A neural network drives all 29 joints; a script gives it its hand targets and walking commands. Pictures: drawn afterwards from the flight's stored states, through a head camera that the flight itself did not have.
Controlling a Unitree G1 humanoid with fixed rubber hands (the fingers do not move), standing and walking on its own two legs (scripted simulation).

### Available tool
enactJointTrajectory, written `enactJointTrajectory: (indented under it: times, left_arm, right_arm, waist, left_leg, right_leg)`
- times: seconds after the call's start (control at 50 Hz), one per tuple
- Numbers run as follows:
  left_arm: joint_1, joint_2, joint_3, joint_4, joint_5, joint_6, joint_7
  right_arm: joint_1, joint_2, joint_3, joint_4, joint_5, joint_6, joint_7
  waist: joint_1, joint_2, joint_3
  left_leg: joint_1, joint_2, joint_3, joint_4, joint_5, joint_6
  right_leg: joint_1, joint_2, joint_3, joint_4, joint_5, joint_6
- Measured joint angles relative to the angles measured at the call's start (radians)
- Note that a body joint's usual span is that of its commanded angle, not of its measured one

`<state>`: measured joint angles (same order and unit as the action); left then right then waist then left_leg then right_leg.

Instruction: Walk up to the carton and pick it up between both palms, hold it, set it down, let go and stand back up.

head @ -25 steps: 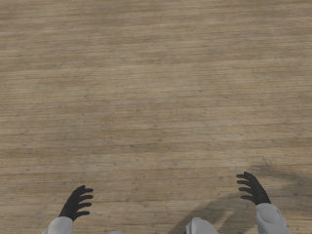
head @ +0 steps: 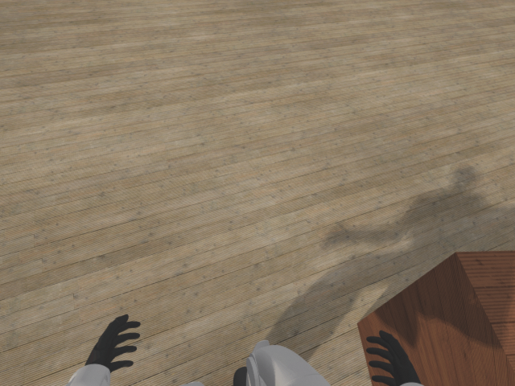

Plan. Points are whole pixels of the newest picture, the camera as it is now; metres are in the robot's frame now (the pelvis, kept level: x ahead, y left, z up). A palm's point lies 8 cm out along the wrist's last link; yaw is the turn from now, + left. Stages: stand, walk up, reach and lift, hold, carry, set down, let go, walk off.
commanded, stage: walk up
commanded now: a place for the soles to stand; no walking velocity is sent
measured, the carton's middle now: out of the picture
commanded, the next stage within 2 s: none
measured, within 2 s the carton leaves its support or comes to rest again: neither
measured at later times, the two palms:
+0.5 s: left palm out of the picture +0.12 +0.02 -0.08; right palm out of the picture +0.00 -0.43 -0.08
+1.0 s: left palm (281, 355) +0.18 -0.04 -0.10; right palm out of the picture -0.02 -0.42 -0.08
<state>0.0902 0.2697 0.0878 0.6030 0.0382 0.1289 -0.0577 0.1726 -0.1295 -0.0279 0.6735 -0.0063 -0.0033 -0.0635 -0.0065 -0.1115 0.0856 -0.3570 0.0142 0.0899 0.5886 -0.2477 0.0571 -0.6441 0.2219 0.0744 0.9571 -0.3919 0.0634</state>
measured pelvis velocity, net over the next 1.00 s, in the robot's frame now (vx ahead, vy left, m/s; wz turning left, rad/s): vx -0.06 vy -0.16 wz -0.89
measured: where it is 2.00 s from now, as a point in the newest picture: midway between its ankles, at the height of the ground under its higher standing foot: outside the picture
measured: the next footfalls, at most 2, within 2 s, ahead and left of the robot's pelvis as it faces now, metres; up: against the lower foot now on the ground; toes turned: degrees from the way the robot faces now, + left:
right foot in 0.32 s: -0.06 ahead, -0.26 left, +0.00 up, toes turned -23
left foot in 1.04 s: +0.10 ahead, -0.17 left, +0.00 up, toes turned -57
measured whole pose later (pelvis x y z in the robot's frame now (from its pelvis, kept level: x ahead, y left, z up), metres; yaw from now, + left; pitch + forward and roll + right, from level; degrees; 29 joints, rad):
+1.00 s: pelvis -0.06 -0.16 +0.00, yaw -51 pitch +3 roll +2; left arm 0.28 0.19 0.09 0.63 -0.01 0.05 0.07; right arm 0.00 -0.10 0.11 0.56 0.02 -0.02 0.04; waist 0.09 -0.01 0.12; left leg -0.51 -0.07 -0.06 0.70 -0.21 0.04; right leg -0.37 0.24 0.42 0.62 -0.23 -0.03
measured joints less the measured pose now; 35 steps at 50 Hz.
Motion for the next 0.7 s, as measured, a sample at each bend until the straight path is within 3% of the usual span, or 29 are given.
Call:
enactJointTrajectory:
  times: [0.06, 0.14, 0.22, 0.28, 0.32, 0.36, 0.38, 0.42, 0.46, 0.5, 0.6, 0.7]
  left_arm:
    - [0.03, 0.001, -0.01, 0.011, 0.02, -0.003, -0.016]
    - [0.052, 0.069, 0.001, 0.026, 0.008, -0.013, -0.037]
    - [0.043, 0.079, -0.011, 0.043, -0.035, -0.015, -0.055]
    - [0.053, 0.037, -0.034, 0.031, -0.042, -0.029, -0.071]
    - [0.068, 0.006, -0.044, 0.022, -0.036, -0.044, -0.076]
    - [0.073, -0.05, -0.048, 0.033, -0.029, -0.062, -0.071]
    - [0.089, -0.07, -0.051, 0.025, -0.027, -0.072, -0.063]
    - [0.122, -0.093, -0.055, 0.016, -0.043, -0.08, -0.042]
    - [0.146, -0.103, -0.055, 0.007, -0.053, -0.074, -0.014]
    - [0.156, -0.091, -0.05, -0.008, -0.045, -0.066, 0.008]
    - [0.174, -0.041, -0.018, -0.007, -0.043, -0.085, 0.028]
    - [0.217, -0.069, -0.011, 0.017, -0.025, -0.102, 0.072]
  right_arm:
    - [0.001, -0.037, -0.024, 0.001, -0.016, -0.003, -0.022]
    - [-0.026, -0.025, -0.012, -0.04, -0.017, -0.04, -0.016]
    - [-0.045, -0.013, -0.003, -0.073, -0.033, -0.037, 0.007]
    - [-0.063, -0.039, -0.012, -0.106, -0.047, -0.034, 0.027]
    - [-0.073, -0.067, -0.024, -0.127, -0.052, -0.027, 0.037]
    - [-0.081, -0.116, -0.046, -0.122, -0.056, -0.015, 0.044]
    - [-0.069, -0.134, -0.056, -0.117, -0.06, -0.007, 0.052]
    - [-0.042, -0.146, -0.021, -0.147, -0.05, -0.023, 0.092]
    - [-0.059, -0.122, 0.003, -0.15, -0.027, -0.017, 0.089]
    - [-0.076, -0.087, 0.013, -0.136, -0.015, -0.017, 0.074]
    - [-0.061, -0.038, 0.064, -0.111, -0.029, -0.035, 0.077]
    - [-0.071, -0.007, 0.102, -0.105, -0.035, -0.033, 0.101]
  waist:
    - [0.004, 0.064, -0.022]
    - [0.013, 0.031, -0.044]
    - [0.04, -0.013, -0.046]
    - [0.043, -0.008, -0.044]
    - [0.036, 0.011, -0.054]
    - [0.018, 0.099, -0.039]
    - [0.01, 0.124, -0.046]
    - [0.035, 0.126, -0.07]
    - [0.065, 0.138, -0.076]
    - [0.072, 0.147, -0.068]
    - [0.087, 0.129, -0.047]
    - [0.091, 0.133, -0.05]
  left_leg:
    - [0.038, 0.087, 0.028, -0.092, 0.053, -0.021]
    - [0.033, 0.146, 0.088, -0.095, 0.078, -0.07]
    - [0.033, 0.198, 0.144, -0.063, 0.077, -0.104]
    - [0.033, 0.241, 0.19, -0.024, 0.071, -0.138]
    - [0.023, 0.275, 0.216, 0.03, 0.052, -0.162]
    - [-0.002, 0.339, 0.177, 0.137, -0.043, -0.139]
    - [-0.04, 0.329, 0.132, 0.243, -0.166, -0.129]
    - [-0.11, 0.233, 0.049, 0.444, -0.302, -0.121]
    - [-0.175, 0.16, 0.003, 0.581, -0.302, -0.111]
    - [-0.244, 0.116, -0.017, 0.648, -0.232, -0.106]
    - [-0.294, 0.046, -0.043, 0.601, -0.091, -0.09]
    - [-0.291, -0.02, -0.09, 0.5, -0.033, -0.067]
  right_leg:
    - [-0.069, -0.076, -0.022, 0.328, -0.014, 0.035]
    - [-0.056, -0.207, 0.079, 0.445, 0.096, 0.041]
    - [0.045, -0.316, 0.037, 0.235, 0.073, 0.075]
    - [0.158, -0.365, -0.024, -0.009, -0.022, 0.055]
    - [0.239, -0.376, -0.057, -0.152, -0.051, 0.024]
    - [0.257, -0.319, -0.081, -0.147, -0.004, -0.013]
    - [0.248, -0.304, -0.082, -0.117, -0.012, -0.03]
    - [0.215, -0.289, -0.038, -0.091, -0.023, -0.056]
    - [0.21, -0.25, 0.004, -0.147, 0.024, -0.074]
    - [0.218, -0.21, 0.019, -0.218, 0.073, -0.096]
    - [0.256, -0.12, 0.053, -0.344, 0.153, -0.138]
    - [0.284, -0.059, 0.112, -0.401, 0.183, -0.154]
